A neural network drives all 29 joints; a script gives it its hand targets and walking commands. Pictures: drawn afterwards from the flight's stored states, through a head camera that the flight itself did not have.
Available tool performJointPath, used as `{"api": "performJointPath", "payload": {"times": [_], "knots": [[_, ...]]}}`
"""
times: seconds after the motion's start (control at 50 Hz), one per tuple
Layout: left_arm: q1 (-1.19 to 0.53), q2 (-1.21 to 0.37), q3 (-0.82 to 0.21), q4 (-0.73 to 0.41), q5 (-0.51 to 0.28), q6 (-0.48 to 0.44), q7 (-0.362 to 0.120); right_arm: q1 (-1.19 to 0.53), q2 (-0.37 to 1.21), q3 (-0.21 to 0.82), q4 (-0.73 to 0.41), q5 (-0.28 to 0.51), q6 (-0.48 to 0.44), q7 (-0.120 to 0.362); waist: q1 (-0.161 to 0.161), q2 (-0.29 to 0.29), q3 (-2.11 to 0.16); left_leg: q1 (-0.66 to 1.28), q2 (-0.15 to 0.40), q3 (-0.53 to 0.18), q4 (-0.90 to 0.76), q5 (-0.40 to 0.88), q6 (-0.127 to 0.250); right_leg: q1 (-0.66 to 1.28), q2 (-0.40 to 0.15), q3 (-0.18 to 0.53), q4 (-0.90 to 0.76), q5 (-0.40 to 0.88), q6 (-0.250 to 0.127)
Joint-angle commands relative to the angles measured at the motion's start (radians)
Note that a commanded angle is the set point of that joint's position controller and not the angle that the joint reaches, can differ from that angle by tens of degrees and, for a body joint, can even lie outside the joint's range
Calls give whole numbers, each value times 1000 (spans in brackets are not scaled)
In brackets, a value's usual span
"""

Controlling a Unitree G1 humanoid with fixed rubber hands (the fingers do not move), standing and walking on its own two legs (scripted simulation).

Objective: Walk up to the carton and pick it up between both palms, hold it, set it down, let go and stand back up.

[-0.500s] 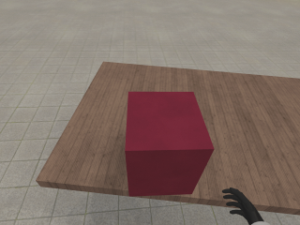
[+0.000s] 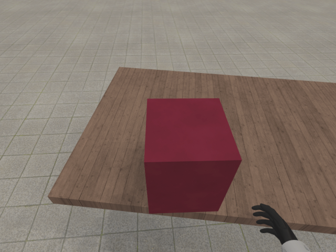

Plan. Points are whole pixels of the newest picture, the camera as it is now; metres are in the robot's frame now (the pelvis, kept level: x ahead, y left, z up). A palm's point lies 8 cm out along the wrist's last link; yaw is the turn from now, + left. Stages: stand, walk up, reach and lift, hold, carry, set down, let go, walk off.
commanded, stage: stand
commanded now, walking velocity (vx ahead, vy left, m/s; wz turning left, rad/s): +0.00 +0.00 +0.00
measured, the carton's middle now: (183, 156) +0.39 -0.02 +0.01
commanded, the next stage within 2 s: none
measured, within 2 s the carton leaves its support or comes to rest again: neither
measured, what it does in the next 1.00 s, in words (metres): stands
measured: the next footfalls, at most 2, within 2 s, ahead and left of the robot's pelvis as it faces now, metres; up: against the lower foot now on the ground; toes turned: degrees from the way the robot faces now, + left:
none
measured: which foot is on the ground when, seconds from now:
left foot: down 0.00-1.00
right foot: down 0.00-1.00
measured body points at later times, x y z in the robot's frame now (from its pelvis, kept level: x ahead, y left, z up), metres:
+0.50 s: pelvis +0.00 -0.01 +0.00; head -0.01 -0.01 +0.45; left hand +0.08 +0.30 -0.12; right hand +0.22 -0.26 -0.04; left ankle +0.06 +0.08 -0.73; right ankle +0.02 -0.16 -0.73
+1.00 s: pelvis +0.00 -0.02 +0.00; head +0.00 -0.01 +0.45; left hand +0.08 +0.29 -0.12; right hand +0.22 -0.26 -0.04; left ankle +0.06 +0.08 -0.73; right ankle +0.02 -0.16 -0.73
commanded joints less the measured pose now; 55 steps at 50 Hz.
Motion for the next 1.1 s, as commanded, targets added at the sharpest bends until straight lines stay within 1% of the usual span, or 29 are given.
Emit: {"api": "performJointPath", "payload": {"times": [0.0, 0.04, 0.08, 0.1, 0.12, 0.16, 0.18, 0.24, 0.26, 0.3, 0.34, 0.42, 0.48, 0.52, 0.56, 0.58, 0.6, 0.62, 0.66, 0.68, 0.74, 0.78, 0.8, 0.84, 0.86, 0.88, 0.9, 1.04, 1.08], "knots": [[-6, 188, 45, -48, 1, -15, 7, -19, -245, -103, 60, -16, 74, -47, -11, 117, 67, -6, 138, -207, -242, -368, 5, -113, -22, 41, -82, -105, -67], [-16, 189, 45, -47, 0, -13, 4, -14, -245, -101, 62, -13, 71, -46, -15, 106, 31, 1, 139, -204, -226, -360, 0, -94, -24, 38, -81, -103, -68], [-22, 204, 47, -37, -3, -13, 3, -5, -238, -96, 69, -13, 72, -47, -15, 74, 35, 14, 135, -203, -218, -321, 5, -99, -26, 49, -92, -92, -70], [-35, 194, 46, -41, -3, -11, 6, -13, -247, -101, 74, -13, 72, -46, -18, 83, 41, 23, 133, -197, -220, -318, -1, -113, -28, 45, -87, -94, -69], [-24, 185, 44, -38, -6, -10, 3, -15, -250, -98, 72, -13, 69, -46, -11, 115, 50, 10, 137, -199, -224, -334, 0, -109, -25, 48, -88, -89, -68], [-27, 204, 47, -29, -1, -10, 5, -25, -247, -100, 70, -15, 74, -50, -21, 113, 53, 5, 142, -205, -230, -360, 0, -120, -26, 46, -92, -118, -69], [-33, 196, 45, -31, -2, -12, 4, -19, -244, -99, 70, -17, 74, -52, -12, 85, 53, 2, 143, -204, -228, -337, 2, -103, -30, 48, -89, -94, -71], [-39, 198, 46, -32, -3, -11, 6, -21, -246, -101, 71, -12, 71, -49, -12, 95, 35, 9, 140, -194, -220, -327, 0, -105, -37, 55, -95, -102, -75], [-51, 205, 43, -31, -1, -11, 6, -25, -241, -99, 73, -12, 72, -49, -21, 77, 50, 21, 133, -189, -210, -304, -3, -122, -36, 65, -103, -105, -76], [-45, 201, 45, -30, -9, -13, 4, -20, -244, -100, 75, -13, 74, -50, -21, 105, 55, 12, 131, -185, -207, -301, -4, -119, -39, 66, -106, -98, -72], [-47, 204, 46, -22, -6, -10, 6, -21, -245, -104, 76, -16, 71, -51, -20, 86, 50, 15, 133, -184, -209, -311, -4, -120, -33, 60, -101, -97, -74], [-46, 213, 47, -13, -7, -10, 2, -1, -239, -98, 84, -10, 70, -48, -30, 91, 62, 15, 130, -184, -205, -297, 0, -127, -37, 64, -114, -110, -76], [-63, 207, 47, -18, -8, -9, -1, -3, -243, -95, 84, -12, 72, -51, -29, 101, 43, 18, 137, -188, -214, -316, 0, -116, -35, 61, -102, -95, -76], [-52, 197, 46, -17, -9, -10, -1, -19, -247, -101, 78, -19, 70, -52, -19, 111, 42, 8, 144, -194, -216, -316, 4, -97, -35, 56, -99, -74, -75], [-50, 205, 47, -13, -6, -10, -2, -6, -247, -99, 79, -14, 69, -50, -26, 104, 43, 7, 138, -192, -219, -318, -1, -98, -31, 55, -100, -87, -75], [-54, 204, 49, -11, -8, -9, 0, -14, -245, -97, 81, -15, 72, -50, -22, 118, 53, 9, 138, -188, -226, -324, -4, -104, -29, 56, -97, -82, -70], [-44, 205, 51, -11, -11, -8, -2, -13, -246, -99, 78, -11, 68, -51, -19, 119, 41, 10, 144, -192, -223, -318, -2, -105, -32, 56, -96, -79, -74], [-63, 203, 49, -16, -9, -11, -2, -12, -237, -97, 79, -12, 72, -52, -21, 87, 43, 9, 136, -185, -214, -303, -5, -104, -31, 56, -92, -84, -75], [-68, 193, 46, -17, -9, -7, -1, -20, -249, -99, 74, -19, 66, -51, -21, 115, 42, 10, 141, -185, -222, -323, -4, -111, -32, 53, -91, -84, -75], [-72, 188, 45, -18, -9, -6, -2, -7, -250, -101, 74, -15, 66, -51, -21, 93, 46, 12, 144, -188, -223, -318, -3, -110, -32, 55, -87, -81, -75], [-55, 203, 48, -13, -9, -10, -2, -23, -247, -101, 71, -13, 75, -51, -16, 122, 38, 11, 144, -190, -226, -324, -2, -107, -33, 59, -90, -93, -76], [-70, 200, 46, -18, -6, -7, -2, -25, -244, -102, 65, -13, 72, -54, -23, 96, 56, 11, 143, -185, -225, -312, -8, -118, -31, 53, -100, -92, -73], [-59, 190, 45, -16, -7, -8, -4, -19, -241, -102, 69, -17, 73, -55, -18, 111, 45, 16, 142, -181, -226, -318, -7, -107, -33, 52, -102, -79, -75], [-69, 204, 46, -12, -10, -8, -1, -15, -243, -99, 69, -12, 71, -55, -25, 97, 50, 13, 132, -173, -213, -306, -8, -117, -35, 62, -107, -88, -76], [-68, 199, 45, -18, -10, -9, -2, -8, -244, -98, 72, -11, 72, -53, -29, 108, 37, 21, 134, -174, -211, -300, -9, -115, -36, 57, -101, -96, -76], [-59, 202, 47, -12, -12, -9, -2, -9, -245, -96, 76, -11, 71, -50, -20, 112, 39, 23, 135, -172, -208, -308, -8, -120, -39, 65, -106, -104, -80], [-66, 215, 47, -15, -12, -11, -3, -1, -242, -97, 81, -11, 73, -48, -25, 96, 29, 24, 132, -170, -208, -296, -9, -110, -32, 61, -97, -88, -75], [-66, 200, 46, -15, -12, -5, -2, -18, -244, -97, 72, -12, 68, -48, -20, 124, 24, 24, 142, -177, -224, -323, -12, -113, -26, 50, -88, -86, -73], [-76, 206, 45, -11, -8, -5, -2, -16, -239, -95, 72, -8, 69, -50, -30, 94, 57, 24, 140, -178, -216, -311, -6, -138, -28, 56, -104, -99, -75]]}}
